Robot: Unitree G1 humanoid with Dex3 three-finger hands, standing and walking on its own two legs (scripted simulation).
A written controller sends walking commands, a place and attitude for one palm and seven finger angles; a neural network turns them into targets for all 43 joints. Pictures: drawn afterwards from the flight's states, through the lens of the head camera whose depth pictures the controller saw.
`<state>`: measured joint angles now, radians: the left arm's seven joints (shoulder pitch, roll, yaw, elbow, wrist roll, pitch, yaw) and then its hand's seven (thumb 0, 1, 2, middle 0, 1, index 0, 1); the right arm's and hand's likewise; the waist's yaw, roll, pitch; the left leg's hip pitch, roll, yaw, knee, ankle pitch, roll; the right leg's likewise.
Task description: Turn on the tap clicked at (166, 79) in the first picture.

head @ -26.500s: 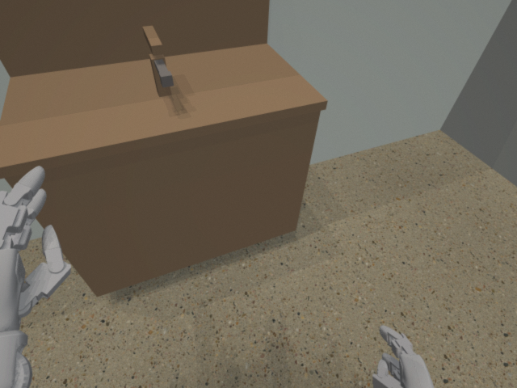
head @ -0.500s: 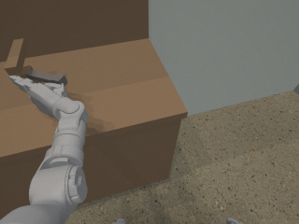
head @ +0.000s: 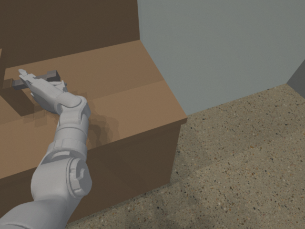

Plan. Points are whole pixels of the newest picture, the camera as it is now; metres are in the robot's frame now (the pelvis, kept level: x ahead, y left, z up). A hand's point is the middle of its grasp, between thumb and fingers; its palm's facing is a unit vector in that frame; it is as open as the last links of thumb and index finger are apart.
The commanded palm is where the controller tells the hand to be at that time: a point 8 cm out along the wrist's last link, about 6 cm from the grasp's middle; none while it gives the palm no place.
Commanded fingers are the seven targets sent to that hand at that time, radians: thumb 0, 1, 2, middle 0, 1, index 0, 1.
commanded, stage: lift the hand up off the lever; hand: left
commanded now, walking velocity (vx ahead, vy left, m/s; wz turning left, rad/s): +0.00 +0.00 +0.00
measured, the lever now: (53, 77) +0.51 +0.25 +0.13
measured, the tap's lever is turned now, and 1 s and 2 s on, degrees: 86 83 76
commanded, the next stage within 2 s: none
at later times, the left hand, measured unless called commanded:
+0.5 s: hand (54, 82) +0.47 +0.23 +0.14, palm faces +0.81 -0.59 -0.06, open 7.9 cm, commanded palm +0.41 +0.24 +0.15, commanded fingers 0.00 0.90 0.90 -0.15 -0.15 -0.15 -0.15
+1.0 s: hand (52, 83) +0.46 +0.23 +0.15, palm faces +0.80 -0.59 -0.07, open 7.8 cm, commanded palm +0.40 +0.24 +0.17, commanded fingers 0.00 0.90 0.90 -0.15 -0.15 -0.15 -0.15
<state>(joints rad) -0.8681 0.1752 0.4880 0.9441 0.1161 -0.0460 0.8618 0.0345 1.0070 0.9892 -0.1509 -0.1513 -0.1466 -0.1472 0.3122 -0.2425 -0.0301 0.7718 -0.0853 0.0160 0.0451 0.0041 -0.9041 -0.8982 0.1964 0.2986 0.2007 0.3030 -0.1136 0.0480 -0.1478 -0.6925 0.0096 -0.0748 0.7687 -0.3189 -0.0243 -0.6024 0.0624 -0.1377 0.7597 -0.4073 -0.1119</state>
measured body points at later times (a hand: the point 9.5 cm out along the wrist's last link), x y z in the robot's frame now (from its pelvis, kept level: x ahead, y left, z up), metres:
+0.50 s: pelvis +0.01 +0.03 +0.01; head +0.04 +0.03 +0.46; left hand +0.42 +0.26 +0.15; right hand +0.10 -0.22 -0.11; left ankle +0.03 +0.15 -0.70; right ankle -0.02 -0.04 -0.70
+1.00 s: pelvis +0.02 +0.03 +0.01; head +0.04 +0.03 +0.46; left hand +0.41 +0.26 +0.15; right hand +0.11 -0.21 -0.12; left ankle +0.03 +0.15 -0.70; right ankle -0.02 -0.04 -0.70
